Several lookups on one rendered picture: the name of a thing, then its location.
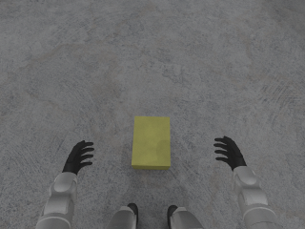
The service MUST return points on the robot left thigh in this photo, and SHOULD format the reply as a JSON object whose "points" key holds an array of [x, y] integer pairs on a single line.
{"points": [[123, 219]]}

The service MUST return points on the left robot hand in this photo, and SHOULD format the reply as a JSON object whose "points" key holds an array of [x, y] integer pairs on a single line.
{"points": [[73, 164]]}

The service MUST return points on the right robot hand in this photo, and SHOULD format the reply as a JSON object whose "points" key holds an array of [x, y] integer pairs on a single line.
{"points": [[233, 156]]}

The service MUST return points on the robot thigh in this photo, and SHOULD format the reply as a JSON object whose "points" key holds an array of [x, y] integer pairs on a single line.
{"points": [[184, 220], [123, 219]]}

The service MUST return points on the left robot forearm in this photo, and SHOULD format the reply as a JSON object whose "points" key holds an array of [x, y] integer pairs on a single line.
{"points": [[57, 212]]}

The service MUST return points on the robot right thigh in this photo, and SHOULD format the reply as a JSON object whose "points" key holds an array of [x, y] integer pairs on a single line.
{"points": [[184, 220]]}

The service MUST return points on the carton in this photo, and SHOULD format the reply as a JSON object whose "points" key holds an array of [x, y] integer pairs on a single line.
{"points": [[151, 144]]}

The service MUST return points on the right robot forearm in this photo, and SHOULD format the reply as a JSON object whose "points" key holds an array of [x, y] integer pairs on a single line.
{"points": [[255, 207]]}

